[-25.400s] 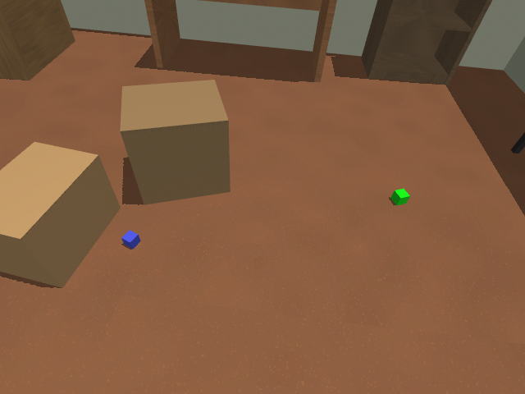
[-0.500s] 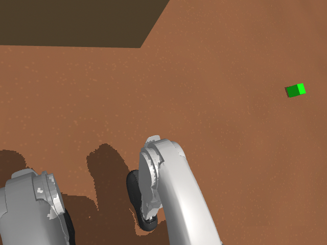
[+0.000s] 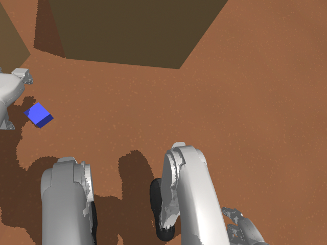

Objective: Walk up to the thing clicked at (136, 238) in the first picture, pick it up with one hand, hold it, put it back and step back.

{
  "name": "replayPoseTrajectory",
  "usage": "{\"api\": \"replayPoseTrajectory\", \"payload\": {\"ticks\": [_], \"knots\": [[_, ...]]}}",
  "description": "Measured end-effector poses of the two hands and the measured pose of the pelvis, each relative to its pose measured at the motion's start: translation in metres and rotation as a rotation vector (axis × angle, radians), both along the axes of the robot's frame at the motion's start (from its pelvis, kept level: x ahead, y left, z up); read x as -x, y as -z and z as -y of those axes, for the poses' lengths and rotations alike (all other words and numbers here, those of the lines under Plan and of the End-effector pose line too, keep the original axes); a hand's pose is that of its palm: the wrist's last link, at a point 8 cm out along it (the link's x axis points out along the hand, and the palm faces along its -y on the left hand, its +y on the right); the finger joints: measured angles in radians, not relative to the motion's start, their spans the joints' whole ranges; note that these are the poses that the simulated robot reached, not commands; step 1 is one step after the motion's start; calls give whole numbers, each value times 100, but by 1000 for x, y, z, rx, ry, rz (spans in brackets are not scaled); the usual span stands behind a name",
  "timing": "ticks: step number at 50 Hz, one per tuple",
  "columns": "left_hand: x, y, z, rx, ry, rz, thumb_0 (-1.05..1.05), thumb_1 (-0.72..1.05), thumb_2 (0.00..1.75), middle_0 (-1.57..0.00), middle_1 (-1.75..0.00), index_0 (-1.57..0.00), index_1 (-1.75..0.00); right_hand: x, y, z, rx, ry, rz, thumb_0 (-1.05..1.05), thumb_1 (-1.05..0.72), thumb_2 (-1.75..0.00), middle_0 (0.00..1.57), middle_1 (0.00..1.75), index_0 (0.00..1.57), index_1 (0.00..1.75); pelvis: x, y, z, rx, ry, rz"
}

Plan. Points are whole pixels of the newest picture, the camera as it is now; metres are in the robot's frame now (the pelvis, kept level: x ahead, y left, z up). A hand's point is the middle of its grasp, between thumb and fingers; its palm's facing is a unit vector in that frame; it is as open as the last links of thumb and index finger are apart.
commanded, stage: home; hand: left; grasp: from above
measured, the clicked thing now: (39, 115) +0.49 +0.27 -0.32
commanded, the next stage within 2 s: none
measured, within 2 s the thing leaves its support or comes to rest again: neither
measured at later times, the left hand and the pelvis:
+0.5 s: hand (22, 99) +0.46 +0.24 -0.09, palm faces -0.30 -0.39 -0.87, open 9.3 cm; pelvis +0.02 +0.00 +0.05, yaw +1 degrees
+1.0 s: hand out of the picture +0.29 +0.21 +0.13, palm faces +0.00 -0.93 -0.37, open 7.4 cm; pelvis +0.03 +0.00 +0.24, yaw +5 degrees
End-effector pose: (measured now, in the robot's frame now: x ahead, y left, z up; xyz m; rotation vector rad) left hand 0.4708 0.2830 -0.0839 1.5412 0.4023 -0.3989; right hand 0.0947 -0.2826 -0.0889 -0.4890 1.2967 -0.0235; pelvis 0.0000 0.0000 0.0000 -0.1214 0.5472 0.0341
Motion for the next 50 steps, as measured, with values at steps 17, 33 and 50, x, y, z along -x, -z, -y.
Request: {"api": "replayPoseTrajectory", "payload": {"ticks": [17, 33, 50], "knots": [[-14, 24, 38, 123, -203, 169, 0, 1, 93, -26, -65, -24, -66, 65, -6, -18, -41, 175, -177, 0, -89, -89, 20, 30, 20, 30, -16, -6, -1, -5, 5, -92], [89, -121, 28, 500, -608, -37, 0, 73, 101, -25, -45, -24, -45, -44, -89, -23, -137, 154, 160, 0, -90, -90, 20, 30, 20, 30, -21, -119, 2, -47, -10, -55], [195, -253, 33, 904, -959, -41, 1, 89, 91, -21, -31, -21, -31, -151, -250, -51, -142, 55, 538, 0, -90, -90, 20, 30, 20, 30, -34, -239, 3, -63, -51, 105]]}}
